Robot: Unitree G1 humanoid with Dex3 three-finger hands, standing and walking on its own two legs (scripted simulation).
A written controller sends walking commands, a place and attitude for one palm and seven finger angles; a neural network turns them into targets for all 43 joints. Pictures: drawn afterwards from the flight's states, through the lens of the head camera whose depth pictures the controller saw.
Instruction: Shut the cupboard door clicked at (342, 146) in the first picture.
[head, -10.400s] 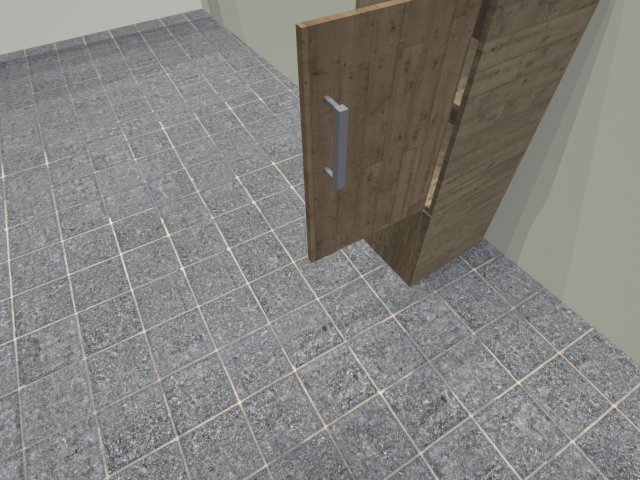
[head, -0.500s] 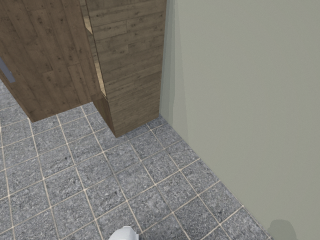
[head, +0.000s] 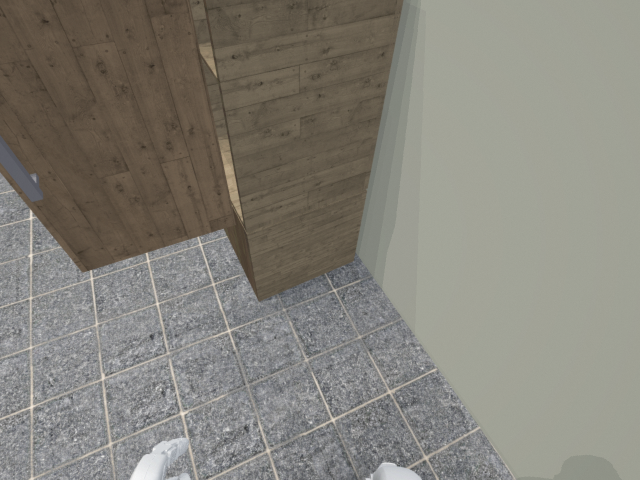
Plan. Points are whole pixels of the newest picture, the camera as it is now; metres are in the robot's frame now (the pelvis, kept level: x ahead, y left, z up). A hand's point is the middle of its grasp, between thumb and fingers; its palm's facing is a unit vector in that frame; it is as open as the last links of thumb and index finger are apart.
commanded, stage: turn to face it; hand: left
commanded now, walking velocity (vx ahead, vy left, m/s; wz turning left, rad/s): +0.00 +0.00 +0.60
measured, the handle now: (8, 151) +0.59 +0.53 +0.03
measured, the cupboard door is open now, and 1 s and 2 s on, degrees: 87 87 87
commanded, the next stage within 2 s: take the last steps up to it in 0.76 s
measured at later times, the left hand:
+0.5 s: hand out of the picture +0.04 +0.24 -0.19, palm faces +0.33 -0.91 -0.25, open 7.4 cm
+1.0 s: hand out of the picture +0.05 +0.18 -0.17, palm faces +0.49 -0.85 -0.20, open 7.3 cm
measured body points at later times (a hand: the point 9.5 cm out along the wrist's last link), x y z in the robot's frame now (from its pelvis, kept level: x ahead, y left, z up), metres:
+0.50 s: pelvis +0.06 +0.01 -0.02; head +0.10 +0.06 +0.43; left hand +0.03 +0.28 -0.18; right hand +0.27 -0.20 -0.13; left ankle +0.06 +0.11 -0.74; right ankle +0.07 -0.15 -0.67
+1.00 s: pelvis +0.10 +0.00 +0.00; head +0.13 +0.02 +0.45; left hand +0.02 +0.22 -0.15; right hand +0.27 -0.19 -0.15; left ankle +0.04 +0.09 -0.72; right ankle +0.14 -0.13 -0.74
